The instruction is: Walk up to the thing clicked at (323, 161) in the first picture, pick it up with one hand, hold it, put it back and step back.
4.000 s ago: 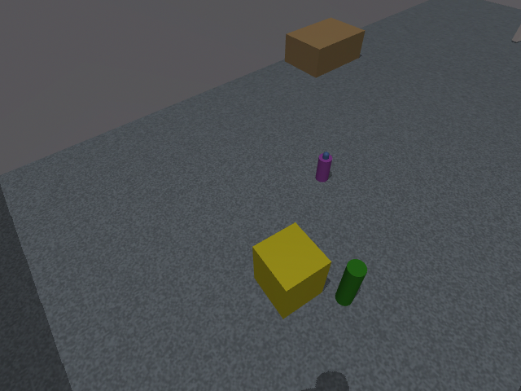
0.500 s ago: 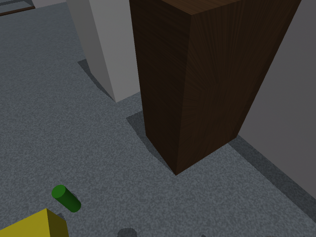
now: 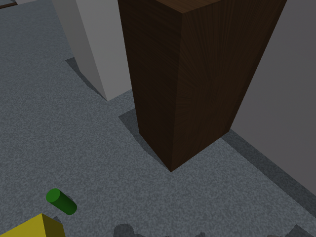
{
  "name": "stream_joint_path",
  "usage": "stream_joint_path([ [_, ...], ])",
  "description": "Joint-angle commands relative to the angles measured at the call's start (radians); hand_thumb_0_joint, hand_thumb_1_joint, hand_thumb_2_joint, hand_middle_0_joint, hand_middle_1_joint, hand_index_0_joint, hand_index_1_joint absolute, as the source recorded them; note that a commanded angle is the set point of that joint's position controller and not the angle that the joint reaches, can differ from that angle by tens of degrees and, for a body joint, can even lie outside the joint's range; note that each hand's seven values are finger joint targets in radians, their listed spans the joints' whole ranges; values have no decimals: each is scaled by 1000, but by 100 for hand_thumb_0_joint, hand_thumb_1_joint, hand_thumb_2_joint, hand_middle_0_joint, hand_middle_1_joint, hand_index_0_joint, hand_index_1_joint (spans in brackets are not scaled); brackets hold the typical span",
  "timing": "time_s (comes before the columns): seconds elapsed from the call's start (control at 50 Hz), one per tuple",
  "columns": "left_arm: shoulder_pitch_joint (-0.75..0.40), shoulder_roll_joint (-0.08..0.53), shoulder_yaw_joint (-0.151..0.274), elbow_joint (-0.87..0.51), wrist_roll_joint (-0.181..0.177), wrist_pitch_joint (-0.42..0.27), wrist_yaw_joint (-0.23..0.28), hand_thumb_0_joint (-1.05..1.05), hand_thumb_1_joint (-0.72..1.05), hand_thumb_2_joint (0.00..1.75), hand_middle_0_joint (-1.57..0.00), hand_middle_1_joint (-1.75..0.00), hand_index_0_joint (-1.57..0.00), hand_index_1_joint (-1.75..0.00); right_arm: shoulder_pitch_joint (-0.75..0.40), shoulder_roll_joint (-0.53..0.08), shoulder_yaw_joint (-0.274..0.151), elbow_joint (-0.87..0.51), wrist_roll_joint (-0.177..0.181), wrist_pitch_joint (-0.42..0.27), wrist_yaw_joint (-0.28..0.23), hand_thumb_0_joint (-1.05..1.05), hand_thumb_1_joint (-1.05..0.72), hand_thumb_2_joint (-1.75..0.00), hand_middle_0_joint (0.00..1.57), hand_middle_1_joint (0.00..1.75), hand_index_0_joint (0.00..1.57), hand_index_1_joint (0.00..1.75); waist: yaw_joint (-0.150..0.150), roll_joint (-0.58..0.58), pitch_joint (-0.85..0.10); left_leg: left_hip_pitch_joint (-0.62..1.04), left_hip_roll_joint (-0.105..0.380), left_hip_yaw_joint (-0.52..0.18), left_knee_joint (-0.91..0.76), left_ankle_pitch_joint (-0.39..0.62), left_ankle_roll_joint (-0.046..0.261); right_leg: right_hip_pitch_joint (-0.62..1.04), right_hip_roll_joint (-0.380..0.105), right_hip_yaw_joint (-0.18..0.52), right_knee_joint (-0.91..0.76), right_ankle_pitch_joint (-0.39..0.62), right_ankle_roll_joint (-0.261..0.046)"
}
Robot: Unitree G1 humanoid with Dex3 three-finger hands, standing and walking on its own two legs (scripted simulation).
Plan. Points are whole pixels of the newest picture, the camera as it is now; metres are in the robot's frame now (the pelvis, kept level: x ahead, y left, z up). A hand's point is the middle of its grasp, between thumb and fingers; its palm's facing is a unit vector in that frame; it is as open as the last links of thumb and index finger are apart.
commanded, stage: walk up
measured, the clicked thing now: out of the picture +0.48 +1.23 -0.67
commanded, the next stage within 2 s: stand in 0.64 s
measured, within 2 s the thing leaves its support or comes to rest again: neither
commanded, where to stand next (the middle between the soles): +0.07 +0.01 m, yaw +2 degrees
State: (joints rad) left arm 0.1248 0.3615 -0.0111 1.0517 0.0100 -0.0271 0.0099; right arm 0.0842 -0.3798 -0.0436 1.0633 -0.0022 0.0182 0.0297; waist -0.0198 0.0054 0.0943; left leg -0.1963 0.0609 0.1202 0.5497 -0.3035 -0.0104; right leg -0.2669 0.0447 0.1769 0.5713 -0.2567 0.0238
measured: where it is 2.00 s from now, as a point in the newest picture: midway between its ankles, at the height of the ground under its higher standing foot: outside the picture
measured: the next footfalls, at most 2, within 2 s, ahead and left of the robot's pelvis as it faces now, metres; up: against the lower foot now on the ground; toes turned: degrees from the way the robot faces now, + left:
none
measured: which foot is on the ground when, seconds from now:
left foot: down 0.00-1.00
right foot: down 0.00-1.00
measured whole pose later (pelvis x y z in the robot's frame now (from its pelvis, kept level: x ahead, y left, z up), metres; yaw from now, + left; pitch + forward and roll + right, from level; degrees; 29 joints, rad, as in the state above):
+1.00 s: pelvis +0.01 +0.00 +0.01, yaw -1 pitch -3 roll +0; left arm 0.06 0.33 -0.01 1.09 0.01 -0.01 0.00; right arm 0.09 -0.34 -0.03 1.11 -0.01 0.00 0.02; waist -0.03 0.00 0.07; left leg -0.08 0.05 0.13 0.36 -0.22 -0.02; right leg -0.16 0.01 0.08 0.39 -0.17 0.01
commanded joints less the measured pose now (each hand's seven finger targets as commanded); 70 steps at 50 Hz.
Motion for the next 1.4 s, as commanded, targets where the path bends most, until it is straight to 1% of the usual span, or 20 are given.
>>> stream_joint_path([
  [0.0,-55,246,56,-68,4,-26,19,0,90,90,-20,-30,-20,-30,-29,-208,-42,-60,-2,-19,-14,0,-90,-90,20,30,20,30,-16,-35,-124,102,63,-106,-110,-44,68,-58,-113,127,-127,191,-94],
  [0.1,-22,225,57,-54,-3,-21,21,0,90,90,-20,-30,-20,-30,-47,-228,-50,-56,-3,-23,-18,0,-90,-90,20,30,20,30,3,7,-153,117,123,-114,-142,54,99,-17,-61,8,-26,280,-65],
  [0.16,-18,230,59,-59,-1,-20,23,0,90,90,-20,-30,-20,-30,-59,-227,-52,-70,-6,-18,-20,0,-90,-90,20,30,20,30,2,11,-145,97,113,-86,-114,78,97,-6,-68,9,-22,326,-66],
  [0.22,-19,243,61,-60,0,-18,25,0,90,90,-20,-30,-20,-30,-83,-215,-54,-79,-2,-11,-18,0,-90,-90,20,30,20,30,4,-6,-106,89,80,-72,-75,16,80,-43,-88,72,-70,303,-88],
  [0.28,-39,261,64,-75,6,-22,26,0,90,90,-20,-30,-20,-30,-60,-197,-51,-73,-1,-5,-15,0,-90,-90,20,30,20,30,-12,-51,-110,83,35,-68,-28,-42,61,-55,-131,187,-142,217,-123],
  [0.32,-47,266,62,-81,10,-22,26,0,90,90,-20,-30,-20,-30,-47,-192,-49,-70,-2,-5,-13,0,-90,-90,20,30,20,30,-20,-71,-118,116,23,-81,-36,-62,60,-90,-145,222,-169,196,-128],
  [0.36,-68,251,58,-86,7,-22,25,0,90,90,-20,-30,-20,-30,-21,-196,-52,-58,-2,-11,-14,0,-90,-90,20,30,20,30,-30,-71,-135,144,49,-97,-82,-21,64,-88,-123,174,-136,227,-109],
  [0.42,-40,228,57,-88,2,-20,25,0,90,90,-20,-30,-20,-30,-18,-236,-64,-60,-7,-19,-17,0,-90,-90,20,30,20,30,-19,-14,-168,174,148,-132,-145,99,115,-58,-48,-3,17,298,-64],
  [0.48,-10,221,61,-84,3,-15,25,0,90,90,-20,-30,-20,-30,-39,-251,-73,-80,-8,-17,-20,0,-90,-90,20,30,20,30,-10,25,-149,153,188,-127,-129,189,149,-54,-33,-56,60,235,-51],
  [0.54,-15,207,64,-80,2,-12,19,0,90,90,-20,-30,-20,-30,-55,-233,-70,-91,-14,-11,-19,0,-90,-90,20,30,20,30,-3,76,-100,46,169,-105,-146,71,130,2,-40,-56,34,178,-67],
  [0.56,-5,208,66,-77,3,-14,16,0,90,90,-20,-30,-20,-30,-57,-230,-66,-97,-13,-10,-18,0,-90,-90,20,30,20,30,4,81,-93,31,159,-90,-127,48,118,26,-55,-43,-1,207,-76],
  [0.6,-9,228,68,-76,3,-19,18,0,90,90,-20,-30,-20,-30,-68,-200,-55,-105,-5,-6,-17,0,-90,-90,20,30,20,30,8,32,-81,19,90,-38,-63,35,74,22,-94,33,-64,289,-101],
  [0.62,-50,217,62,-64,1,-14,9,0,90,90,-20,-30,-20,-30,-57,-164,-38,-92,-1,-7,-24,0,-90,-90,20,30,20,30,-15,21,-82,21,69,-74,-119,105,46,48,-145,51,-107,374,-87],
  [0.66,-52,232,64,-60,2,-12,8,0,90,90,-20,-30,-20,-30,-38,-179,-40,-79,5,-11,-29,0,-90,-90,20,30,20,30,-18,-32,-127,116,62,-76,-107,149,34,42,-164,82,-147,393,-90],
  [0.74,-78,221,59,-46,-2,-8,10,0,90,90,-20,-30,-20,-30,-9,-182,-32,-43,1,-23,-31,0,-90,-90,20,30,20,30,-21,-83,-162,182,73,-84,-153,220,36,82,-151,36,-185,413,-65],
  [0.88,-91,195,53,-21,-5,-7,7,0,90,90,-20,-30,-20,-30,-27,-184,-25,-14,-10,-33,-28,0,-90,-90,20,30,20,30,-5,-23,-127,156,96,-92,-254,145,33,100,-137,-13,-232,306,-44],
  [0.94,-89,188,54,-7,-2,-6,4,0,90,90,-20,-30,-20,-30,-36,-181,-23,-12,-12,-39,-28,0,-90,-90,20,30,20,30,2,4,-132,138,103,-96,-277,141,35,131,-139,-25,-231,309,-40],
  [1.2,-82,193,51,11,3,-11,-1,0,90,90,-20,-30,-20,-30,-33,-175,-24,-3,-14,-41,-24,0,-90,-90,20,30,20,30,2,5,-92,130,97,-113,-299,33,32,73,-144,-21,-294,187,-39],
  [1.26,-77,199,50,15,4,-12,-3,0,90,90,-20,-30,-20,-30,-27,-173,-25,-2,-14,-41,-23,0,-90,-90,20,30,20,30,0,-13,-84,133,93,-117,-295,7,30,48,-142,-15,-307,117,-38],
  [1.38,-66,199,49,12,3,-14,-2,0,90,90,-20,-30,-20,-30,-11,-183,-26,4,-14,-41,-22,0,-90,-90,20,30,20,30,-2,-10,-103,139,96,-126,-281,52,35,67,-152,-8,-303,170,-42],
])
